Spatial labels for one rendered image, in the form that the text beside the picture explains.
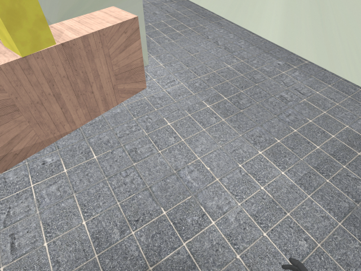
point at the carton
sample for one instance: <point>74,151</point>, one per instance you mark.
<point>23,27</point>

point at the robot right hand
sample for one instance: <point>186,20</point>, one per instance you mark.
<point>296,265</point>

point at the pedestal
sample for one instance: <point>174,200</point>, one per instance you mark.
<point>96,64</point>

